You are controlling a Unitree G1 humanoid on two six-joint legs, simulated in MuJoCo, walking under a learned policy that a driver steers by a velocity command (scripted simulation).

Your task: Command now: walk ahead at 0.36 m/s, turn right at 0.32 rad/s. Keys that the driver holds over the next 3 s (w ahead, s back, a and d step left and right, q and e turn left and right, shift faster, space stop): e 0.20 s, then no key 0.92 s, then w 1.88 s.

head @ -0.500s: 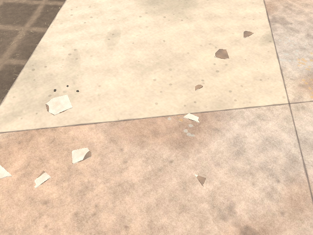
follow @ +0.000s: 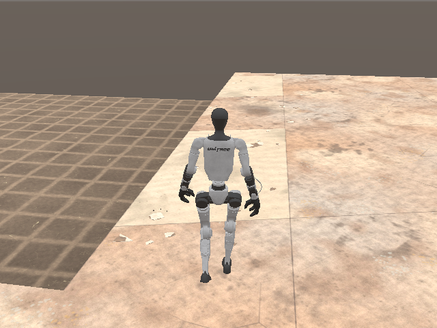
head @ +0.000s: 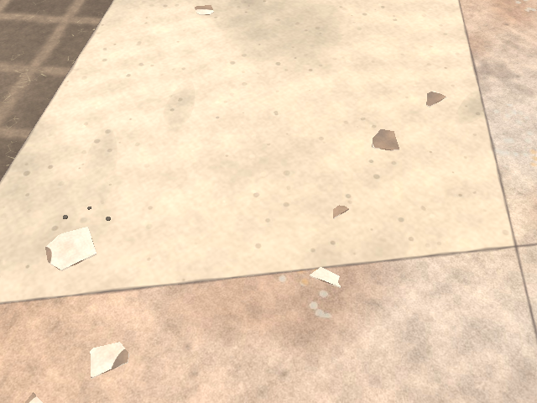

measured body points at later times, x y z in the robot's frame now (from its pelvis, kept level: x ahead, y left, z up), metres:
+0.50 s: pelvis +0.15 +0.02 +0.01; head +0.17 +0.03 +0.46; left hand +0.26 +0.28 -0.13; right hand +0.23 -0.26 -0.10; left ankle +0.21 +0.10 -0.73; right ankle +0.08 -0.06 -0.72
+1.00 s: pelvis +0.14 +0.01 +0.02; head +0.14 +0.01 +0.47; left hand +0.21 +0.25 -0.13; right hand +0.14 -0.25 -0.13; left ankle +0.21 +0.10 -0.73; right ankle +0.09 -0.10 -0.73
